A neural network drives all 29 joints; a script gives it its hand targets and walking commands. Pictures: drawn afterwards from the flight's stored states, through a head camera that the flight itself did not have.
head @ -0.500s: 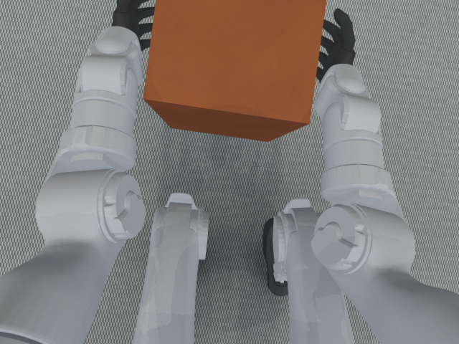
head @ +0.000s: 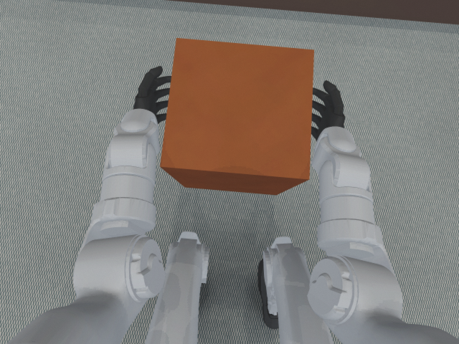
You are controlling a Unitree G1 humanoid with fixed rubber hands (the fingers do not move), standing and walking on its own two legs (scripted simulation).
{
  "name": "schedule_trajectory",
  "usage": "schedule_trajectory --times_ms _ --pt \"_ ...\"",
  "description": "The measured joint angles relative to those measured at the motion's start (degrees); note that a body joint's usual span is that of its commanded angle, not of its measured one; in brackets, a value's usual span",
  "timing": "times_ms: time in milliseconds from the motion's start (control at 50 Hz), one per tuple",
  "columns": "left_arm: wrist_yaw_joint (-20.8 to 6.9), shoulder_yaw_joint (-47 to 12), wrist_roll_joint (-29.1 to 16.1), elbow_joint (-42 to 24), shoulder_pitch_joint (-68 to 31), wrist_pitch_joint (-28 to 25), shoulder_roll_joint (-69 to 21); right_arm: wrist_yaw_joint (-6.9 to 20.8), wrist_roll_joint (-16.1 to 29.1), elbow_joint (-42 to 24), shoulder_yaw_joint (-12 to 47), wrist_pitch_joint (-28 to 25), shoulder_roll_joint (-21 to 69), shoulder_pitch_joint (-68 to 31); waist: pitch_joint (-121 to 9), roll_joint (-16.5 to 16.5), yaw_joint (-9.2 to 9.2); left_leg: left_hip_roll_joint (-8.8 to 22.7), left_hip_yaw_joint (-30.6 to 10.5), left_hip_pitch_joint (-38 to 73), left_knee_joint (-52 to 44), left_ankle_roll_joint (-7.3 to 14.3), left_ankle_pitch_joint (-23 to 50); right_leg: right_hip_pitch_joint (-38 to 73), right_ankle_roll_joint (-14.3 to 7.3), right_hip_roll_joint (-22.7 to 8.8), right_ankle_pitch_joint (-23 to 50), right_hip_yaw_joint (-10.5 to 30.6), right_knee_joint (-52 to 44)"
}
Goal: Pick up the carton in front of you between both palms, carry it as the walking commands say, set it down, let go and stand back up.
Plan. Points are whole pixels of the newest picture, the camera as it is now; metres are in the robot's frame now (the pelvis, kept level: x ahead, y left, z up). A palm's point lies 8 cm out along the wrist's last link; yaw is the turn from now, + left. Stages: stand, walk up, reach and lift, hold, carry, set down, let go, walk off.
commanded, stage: reach and lift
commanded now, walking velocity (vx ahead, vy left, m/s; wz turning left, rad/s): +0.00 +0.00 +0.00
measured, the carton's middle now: (236, 132) +0.48 +0.02 -0.12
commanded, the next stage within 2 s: hold in 1.98 s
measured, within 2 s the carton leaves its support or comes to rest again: neither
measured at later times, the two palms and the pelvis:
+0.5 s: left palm (115, 103) +0.42 +0.16 +0.11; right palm (400, 120) +0.42 -0.14 +0.11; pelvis +0.04 +0.00 +0.13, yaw +1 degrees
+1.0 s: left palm (23, 69) +0.37 +0.15 +0.25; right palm out of the picture +0.38 -0.15 +0.25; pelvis +0.08 -0.01 +0.23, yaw +1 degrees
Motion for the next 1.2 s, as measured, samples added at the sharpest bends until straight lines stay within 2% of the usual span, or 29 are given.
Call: schedule_trajectory --times_ms 360,620,780,980,1080,1200 --pt "0.64 0.02 1.34 -3.27 15.95 -2.26 -6.2 1.88 -0.77 -0.1 3.15 -2.27 1.78 14.67 -1.07 0.33 0.04 0.55 0.51 27.28 -19.54 0.53 2.62 26.77 -0.89 -0.82 2.79 0.92 -19.09" --pt "0.67 -1.94 1.46 -7.64 28.08 -1.48 -9.16 2.9 -1.74 -2.32 6.75 -1.44 3.23 25.32 1.69 0.71 0.08 0.98 0.04 52.33 -37.8 0.56 6.86 51.67 -1.82 -1.57 6.97 0.85 -37.11" --pt "0.8 -3.97 1.43 -11.53 35.13 0.82 -10.67 3.5 -1.88 -5.15 10.07 1.03 3.29 31.72 3.93 1.07 0.29 1.38 0.0 69.18 -49.93 0.66 10.21 68.41 -2.13 -1.98 10.36 1.03 -49.15" --pt "1.85 -7.76 1.35 -17.16 40.62 7.32 -11.27 4.52 -2.3 -8.73 14.15 7.4 2.03 35.62 7.34 1.24 0.22 1.76 -0.07 88.32 -62.67 0.73 14.34 87.49 -2.32 -2.47 14.51 1.14 -61.84" --pt "1.12 -6.61 3.38 -15.77 39.22 9.63 -11.64 5.49 -4.59 -7.36 12.69 9.66 2.41 34.23 9.22 1.36 0.44 1.83 0.03 92.89 -64.71 0.78 15.15 92.0 -2.36 -2.53 15.33 1.26 -63.82" --pt "0.63 -5.04 4.37 -15.47 37.48 10.01 -12.14 6.07 -5.88 -7.24 11.14 10.16 2.92 32.52 11.92 1.5 0.37 1.75 -0.05 93.71 -64.31 0.86 15.38 92.9 -2.31 -2.57 15.56 1.19 -63.52"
